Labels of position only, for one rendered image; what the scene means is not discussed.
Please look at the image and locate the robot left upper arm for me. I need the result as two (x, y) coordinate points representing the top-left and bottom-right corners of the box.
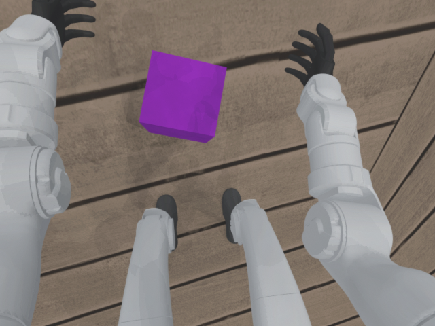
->
(0, 145), (71, 326)

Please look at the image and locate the left robot shin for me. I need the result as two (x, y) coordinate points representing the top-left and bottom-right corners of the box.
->
(136, 208), (171, 233)

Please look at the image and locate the robot right upper arm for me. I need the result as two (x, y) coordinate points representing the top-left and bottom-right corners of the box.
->
(302, 200), (435, 326)

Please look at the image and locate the robot right foot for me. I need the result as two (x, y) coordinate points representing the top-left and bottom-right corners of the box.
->
(222, 188), (241, 244)

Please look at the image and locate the carton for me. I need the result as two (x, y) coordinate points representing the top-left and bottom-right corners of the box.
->
(139, 50), (227, 143)

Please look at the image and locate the robot left hand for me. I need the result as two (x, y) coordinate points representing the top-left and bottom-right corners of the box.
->
(31, 0), (96, 47)

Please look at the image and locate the robot left forearm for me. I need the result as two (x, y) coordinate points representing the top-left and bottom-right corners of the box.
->
(0, 14), (62, 150)

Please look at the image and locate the robot right forearm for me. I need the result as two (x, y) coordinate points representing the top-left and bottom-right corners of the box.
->
(296, 73), (393, 243)

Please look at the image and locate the robot right hand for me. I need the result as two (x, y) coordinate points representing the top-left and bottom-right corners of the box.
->
(285, 23), (335, 87)

